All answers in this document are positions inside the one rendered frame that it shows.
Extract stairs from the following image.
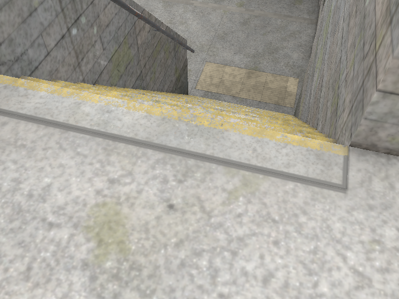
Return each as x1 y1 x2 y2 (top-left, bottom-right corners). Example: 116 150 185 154
20 75 337 144

